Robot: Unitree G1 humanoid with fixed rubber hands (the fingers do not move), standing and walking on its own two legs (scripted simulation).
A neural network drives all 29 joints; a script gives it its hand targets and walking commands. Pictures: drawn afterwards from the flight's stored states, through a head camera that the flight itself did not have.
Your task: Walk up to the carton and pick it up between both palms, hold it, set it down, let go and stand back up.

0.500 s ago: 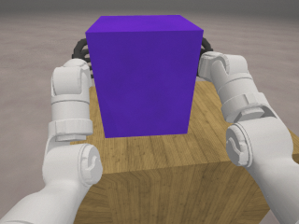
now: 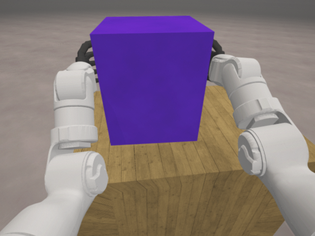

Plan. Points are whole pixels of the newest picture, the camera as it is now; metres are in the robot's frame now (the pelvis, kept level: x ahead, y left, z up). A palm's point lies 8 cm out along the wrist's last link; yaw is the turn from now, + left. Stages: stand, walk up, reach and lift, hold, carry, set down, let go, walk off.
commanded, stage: hold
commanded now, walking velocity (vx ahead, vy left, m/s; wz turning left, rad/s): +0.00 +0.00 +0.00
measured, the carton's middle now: (151, 78) +0.39 +0.01 +0.28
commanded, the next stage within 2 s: set down in 1.12 s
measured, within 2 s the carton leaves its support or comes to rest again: neither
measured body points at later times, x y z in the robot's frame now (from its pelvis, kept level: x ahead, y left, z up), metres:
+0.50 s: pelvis +0.00 +0.00 +0.00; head -0.10 +0.02 +0.44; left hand +0.38 +0.17 +0.31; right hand +0.39 -0.14 +0.31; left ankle +0.05 +0.13 -0.75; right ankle +0.01 -0.13 -0.75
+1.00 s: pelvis +0.00 +0.00 +0.00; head -0.10 +0.02 +0.44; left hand +0.38 +0.17 +0.31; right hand +0.39 -0.14 +0.31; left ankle +0.05 +0.13 -0.75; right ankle +0.01 -0.13 -0.75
